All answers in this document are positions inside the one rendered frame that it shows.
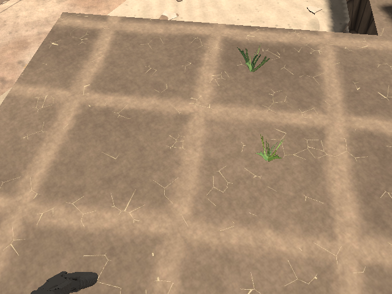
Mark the robot left hand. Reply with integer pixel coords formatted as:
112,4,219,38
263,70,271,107
31,271,98,294

